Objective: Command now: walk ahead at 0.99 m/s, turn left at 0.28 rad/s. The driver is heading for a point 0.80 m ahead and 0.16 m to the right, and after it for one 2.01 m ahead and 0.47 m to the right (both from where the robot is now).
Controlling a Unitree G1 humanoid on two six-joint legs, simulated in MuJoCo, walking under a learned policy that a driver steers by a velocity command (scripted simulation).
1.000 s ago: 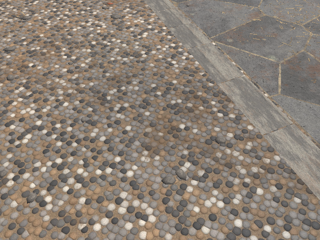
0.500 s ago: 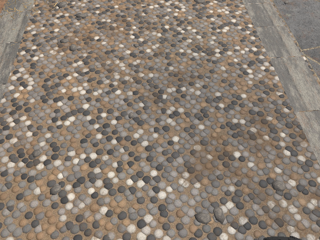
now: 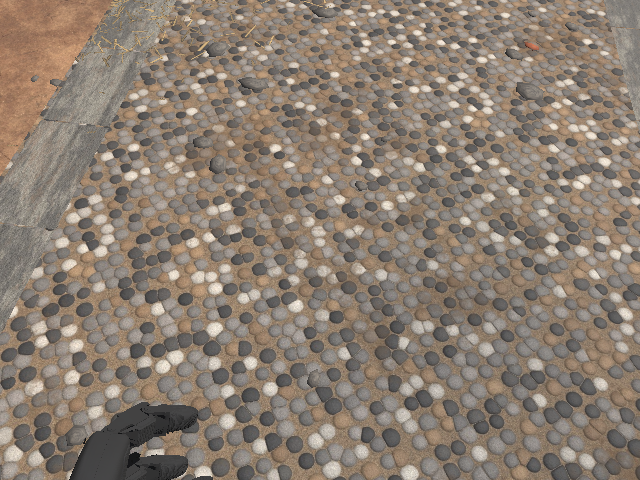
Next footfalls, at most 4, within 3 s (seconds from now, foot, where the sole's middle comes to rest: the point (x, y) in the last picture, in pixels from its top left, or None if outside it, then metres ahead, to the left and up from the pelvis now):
0.02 right None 0.22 -0.11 -0.75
0.44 left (249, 393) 0.63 0.09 -0.75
0.94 right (363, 433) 0.52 -0.14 -0.75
1.30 left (348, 260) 0.96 -0.17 -0.75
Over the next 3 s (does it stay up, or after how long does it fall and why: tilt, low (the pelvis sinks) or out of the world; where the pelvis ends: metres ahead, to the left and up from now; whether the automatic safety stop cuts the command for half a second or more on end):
stays up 2.11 -0.40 0.03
